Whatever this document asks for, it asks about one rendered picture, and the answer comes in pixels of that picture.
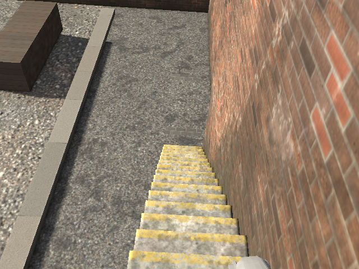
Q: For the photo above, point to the right robot thigh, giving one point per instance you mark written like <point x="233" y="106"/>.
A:
<point x="251" y="262"/>

